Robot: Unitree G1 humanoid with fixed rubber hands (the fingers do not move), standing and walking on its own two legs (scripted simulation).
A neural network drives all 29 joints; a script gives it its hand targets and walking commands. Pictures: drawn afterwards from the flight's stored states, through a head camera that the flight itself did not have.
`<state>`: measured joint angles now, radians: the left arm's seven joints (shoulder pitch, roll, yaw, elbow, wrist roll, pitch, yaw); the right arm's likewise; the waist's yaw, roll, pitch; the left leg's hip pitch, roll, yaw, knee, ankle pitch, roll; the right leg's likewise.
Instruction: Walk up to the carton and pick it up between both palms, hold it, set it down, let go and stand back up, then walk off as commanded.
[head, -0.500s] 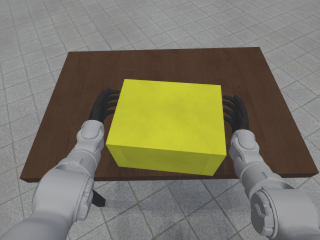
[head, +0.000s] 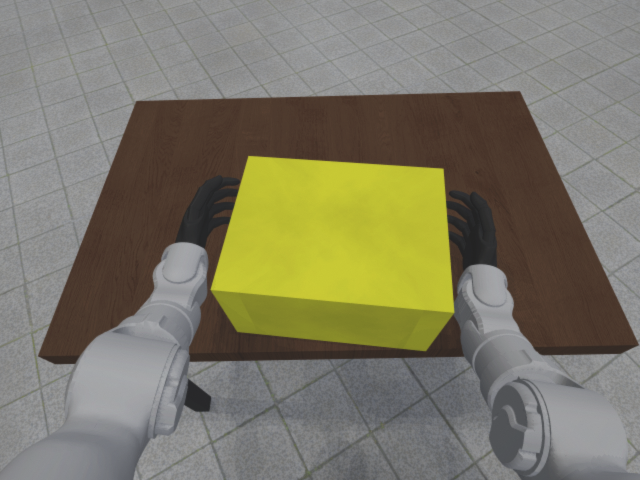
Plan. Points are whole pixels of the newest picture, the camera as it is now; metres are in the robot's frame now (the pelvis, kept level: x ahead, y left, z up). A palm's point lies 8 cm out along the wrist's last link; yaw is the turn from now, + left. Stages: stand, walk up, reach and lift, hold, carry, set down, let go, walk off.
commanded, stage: reach and lift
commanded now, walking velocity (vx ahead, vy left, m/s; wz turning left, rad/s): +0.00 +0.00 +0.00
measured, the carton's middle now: (336, 253) +0.44 +0.00 -0.02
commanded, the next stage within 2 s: none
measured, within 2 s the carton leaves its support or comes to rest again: leaves its support in 0.18 s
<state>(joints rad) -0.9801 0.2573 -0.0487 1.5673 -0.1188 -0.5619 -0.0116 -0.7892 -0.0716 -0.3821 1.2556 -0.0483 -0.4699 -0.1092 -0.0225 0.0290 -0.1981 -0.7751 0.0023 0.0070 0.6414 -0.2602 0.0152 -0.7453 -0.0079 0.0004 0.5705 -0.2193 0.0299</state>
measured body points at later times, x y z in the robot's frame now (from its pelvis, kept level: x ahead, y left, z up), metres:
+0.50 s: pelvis -0.01 +0.00 +0.00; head +0.09 +0.01 +0.44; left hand +0.44 +0.17 +0.04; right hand +0.41 -0.19 +0.02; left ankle +0.01 +0.10 -0.72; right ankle +0.01 -0.14 -0.72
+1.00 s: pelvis -0.01 +0.00 +0.00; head +0.05 +0.00 +0.45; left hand +0.41 +0.17 +0.05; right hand +0.40 -0.20 +0.05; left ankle +0.01 +0.10 -0.72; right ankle +0.01 -0.14 -0.72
